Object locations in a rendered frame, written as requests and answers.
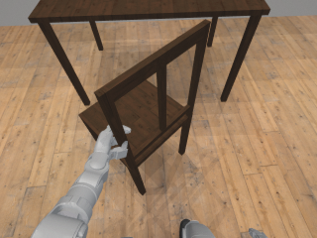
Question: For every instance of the table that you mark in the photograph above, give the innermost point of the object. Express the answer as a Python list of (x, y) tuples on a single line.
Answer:
[(64, 11)]

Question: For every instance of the chair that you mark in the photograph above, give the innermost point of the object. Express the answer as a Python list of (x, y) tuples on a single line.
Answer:
[(153, 116)]

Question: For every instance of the robot left forearm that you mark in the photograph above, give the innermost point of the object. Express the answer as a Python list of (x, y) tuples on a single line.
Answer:
[(80, 199)]

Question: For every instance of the right robot shin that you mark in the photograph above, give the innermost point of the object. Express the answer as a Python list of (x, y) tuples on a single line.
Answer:
[(192, 221)]

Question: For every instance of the robot right thigh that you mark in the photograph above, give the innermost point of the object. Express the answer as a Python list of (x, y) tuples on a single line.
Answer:
[(196, 230)]

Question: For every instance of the left robot hand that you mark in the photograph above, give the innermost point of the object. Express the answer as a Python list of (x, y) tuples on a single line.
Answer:
[(106, 140)]

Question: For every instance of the right robot hand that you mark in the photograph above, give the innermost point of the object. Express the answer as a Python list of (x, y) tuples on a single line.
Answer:
[(256, 234)]

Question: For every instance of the robot left upper arm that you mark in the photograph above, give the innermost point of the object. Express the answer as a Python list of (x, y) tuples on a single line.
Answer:
[(60, 226)]

